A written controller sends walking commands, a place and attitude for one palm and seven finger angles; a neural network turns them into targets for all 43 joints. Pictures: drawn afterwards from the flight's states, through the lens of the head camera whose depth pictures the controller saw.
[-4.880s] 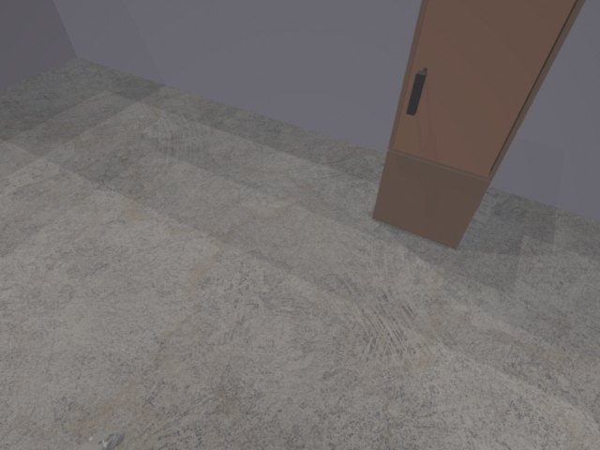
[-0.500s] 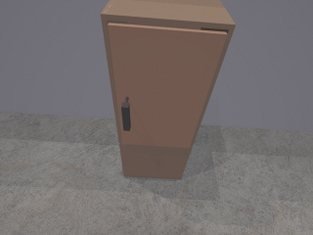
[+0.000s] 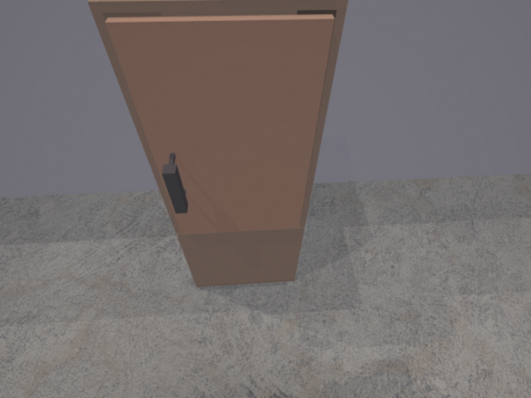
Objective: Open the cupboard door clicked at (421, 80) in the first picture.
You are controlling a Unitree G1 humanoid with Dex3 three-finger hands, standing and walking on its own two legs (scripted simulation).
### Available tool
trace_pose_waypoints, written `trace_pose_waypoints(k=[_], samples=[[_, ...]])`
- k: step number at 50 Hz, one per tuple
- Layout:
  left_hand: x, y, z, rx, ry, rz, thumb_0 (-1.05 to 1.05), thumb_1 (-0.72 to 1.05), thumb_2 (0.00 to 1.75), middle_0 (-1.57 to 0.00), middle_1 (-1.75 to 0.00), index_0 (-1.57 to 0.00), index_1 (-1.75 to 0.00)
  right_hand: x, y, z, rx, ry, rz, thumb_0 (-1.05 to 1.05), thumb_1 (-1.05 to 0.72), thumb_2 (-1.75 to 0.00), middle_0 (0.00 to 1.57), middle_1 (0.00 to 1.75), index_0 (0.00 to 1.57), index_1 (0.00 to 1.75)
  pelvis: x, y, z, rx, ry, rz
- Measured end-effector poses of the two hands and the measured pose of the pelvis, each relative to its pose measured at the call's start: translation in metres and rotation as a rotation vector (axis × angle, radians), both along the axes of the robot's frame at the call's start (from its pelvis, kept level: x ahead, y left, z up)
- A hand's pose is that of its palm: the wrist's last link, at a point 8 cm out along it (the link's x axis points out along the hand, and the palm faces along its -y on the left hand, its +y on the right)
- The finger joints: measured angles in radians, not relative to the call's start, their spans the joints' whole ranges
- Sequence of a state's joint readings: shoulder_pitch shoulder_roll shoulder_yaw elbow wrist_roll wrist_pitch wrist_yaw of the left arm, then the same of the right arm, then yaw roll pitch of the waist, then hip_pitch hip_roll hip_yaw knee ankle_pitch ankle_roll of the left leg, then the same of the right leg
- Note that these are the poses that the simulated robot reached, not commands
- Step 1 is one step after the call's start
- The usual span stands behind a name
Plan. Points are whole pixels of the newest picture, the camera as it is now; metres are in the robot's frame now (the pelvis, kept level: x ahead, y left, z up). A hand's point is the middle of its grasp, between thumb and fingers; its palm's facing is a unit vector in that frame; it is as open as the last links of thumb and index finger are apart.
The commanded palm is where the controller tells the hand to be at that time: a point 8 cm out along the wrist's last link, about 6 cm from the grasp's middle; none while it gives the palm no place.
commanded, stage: come to a stop and stand still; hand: left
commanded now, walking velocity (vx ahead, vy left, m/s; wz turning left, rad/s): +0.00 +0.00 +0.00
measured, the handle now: (177, 183) +0.56 +0.21 -0.08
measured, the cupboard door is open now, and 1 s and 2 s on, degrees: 0 0 0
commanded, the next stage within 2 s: look again from close up in 0.84 s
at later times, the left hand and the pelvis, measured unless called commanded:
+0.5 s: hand out of the picture -0.03 +0.16 -0.16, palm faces +0.07 -0.98 -0.20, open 7.3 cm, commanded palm none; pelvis -0.02 -0.01 +0.01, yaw +1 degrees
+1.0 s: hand out of the picture -0.05 +0.16 -0.16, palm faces +0.08 -0.98 -0.17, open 7.4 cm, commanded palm none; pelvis -0.03 +0.00 +0.01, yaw +1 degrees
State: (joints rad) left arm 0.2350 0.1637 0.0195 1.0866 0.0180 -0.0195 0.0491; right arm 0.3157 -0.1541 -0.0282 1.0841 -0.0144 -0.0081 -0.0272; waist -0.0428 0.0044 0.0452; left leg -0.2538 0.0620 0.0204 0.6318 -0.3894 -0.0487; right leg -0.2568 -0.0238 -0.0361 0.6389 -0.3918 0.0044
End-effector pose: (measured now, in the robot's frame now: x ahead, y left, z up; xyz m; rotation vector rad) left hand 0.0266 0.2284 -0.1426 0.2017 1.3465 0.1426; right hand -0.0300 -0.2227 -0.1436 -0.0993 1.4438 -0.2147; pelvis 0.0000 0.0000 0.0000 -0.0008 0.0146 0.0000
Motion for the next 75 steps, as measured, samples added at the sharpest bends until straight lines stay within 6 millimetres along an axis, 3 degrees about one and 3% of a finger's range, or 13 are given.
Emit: trace_pose_waypoints(k=[6, 12, 17, 26, 33, 40, 49, 75], samples=[[0.012, -0.004, 0.010, 0.010, -0.095, 0.021, 0.01, 0.93, 0.90, -0.20, -0.30, -0.20, -0.30, 0.040, -0.004, -0.004, 0.005, -0.130, 0.046, 0.01, -0.92, -0.90, 0.20, 0.30, 0.20, 0.30, 0.000, -0.005, 0.001, 0.004, -0.029, 0.001], [-0.002, -0.006, 0.017, 0.016, -0.105, 0.033, 0.00, 0.93, 0.90, -0.20, -0.30, -0.20, -0.30, 0.053, -0.013, 0.000, 0.006, -0.184, 0.072, 0.01, -0.94, -0.90, 0.20, 0.30, 0.20, 0.30, -0.007, -0.009, 0.005, 0.014, -0.042, 0.004], [-0.026, -0.010, 0.016, 0.005, -0.066, 0.052, 0.00, 0.92, 0.90, -0.20, -0.30, -0.20, -0.30, 0.045, -0.014, 0.003, 0.010, -0.169, 0.085, 0.01, -0.93, -0.90, 0.20, 0.30, 0.20, 0.30, -0.013, -0.012, 0.008, 0.015, -0.047, 0.008], [-0.072, -0.019, 0.013, -0.029, 0.032, 0.090, 0.00, 0.91, 0.90, -0.20, -0.30, -0.20, -0.30, 0.006, -0.007, 0.005, 0.025, -0.066, 0.088, 0.01, -0.92, -0.90, 0.20, 0.30, 0.20, 0.30, -0.023, -0.011, 0.011, 0.010, -0.046, 0.016], [-0.091, -0.022, 0.012, -0.047, 0.071, 0.107, 0.00, 0.91, 0.90, -0.20, -0.30, -0.20, -0.30, -0.017, 0.003, 0.006, 0.037, -0.010, 0.079, 0.01, -0.91, -0.90, 0.20, 0.30, 0.20, 0.30, -0.029, -0.007, 0.012, 0.007, -0.046, 0.021], [-0.094, -0.020, 0.011, -0.055, 0.066, 0.113, 0.00, 0.91, 0.90, -0.20, -0.30, -0.20, -0.30, -0.025, 0.014, 0.007, 0.049, 0.000, 0.075, 0.01, -0.91, -0.90, 0.20, 0.30, 0.20, 0.30, -0.032, -0.003, 0.013, 0.006, -0.043, 0.024], [-0.086, -0.017, 0.010, -0.058, 0.039, 0.108, 0.00, 0.91, 0.90, -0.20, -0.30, -0.20, -0.30, -0.018, 0.023, 0.007, 0.054, -0.029, 0.076, 0.01, -0.91, -0.90, 0.20, 0.30, 0.20, 0.30, -0.034, 0.003, 0.013, 0.007, -0.040, 0.022], [-0.083, -0.011, 0.012, -0.052, 0.046, 0.100, 0.00, 0.91, 0.90, -0.20, -0.30, -0.20, -0.30, -0.011, 0.020, 0.008, 0.037, -0.038, 0.072, 0.01, -0.92, -0.90, 0.20, 0.30, 0.20, 0.30, -0.031, 0.006, 0.014, 0.009, -0.037, 0.012]])
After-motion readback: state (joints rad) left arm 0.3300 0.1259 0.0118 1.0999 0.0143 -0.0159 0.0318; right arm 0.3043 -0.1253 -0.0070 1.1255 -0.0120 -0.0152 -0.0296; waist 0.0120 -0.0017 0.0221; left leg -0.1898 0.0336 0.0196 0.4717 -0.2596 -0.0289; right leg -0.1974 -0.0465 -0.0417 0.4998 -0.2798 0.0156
